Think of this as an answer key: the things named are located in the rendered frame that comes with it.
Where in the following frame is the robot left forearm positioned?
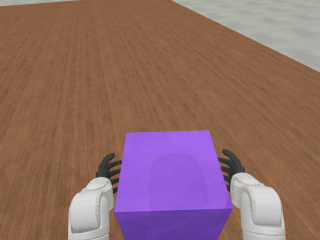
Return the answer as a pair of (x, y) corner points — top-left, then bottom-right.
(68, 177), (114, 240)

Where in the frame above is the robot right forearm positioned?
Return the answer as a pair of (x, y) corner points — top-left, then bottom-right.
(230, 172), (286, 240)

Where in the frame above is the carton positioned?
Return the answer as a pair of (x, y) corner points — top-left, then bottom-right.
(114, 130), (233, 240)

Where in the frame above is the robot right hand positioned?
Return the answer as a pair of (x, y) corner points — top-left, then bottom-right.
(217, 149), (245, 192)

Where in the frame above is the robot left hand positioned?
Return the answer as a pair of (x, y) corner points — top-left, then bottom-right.
(95, 153), (122, 194)

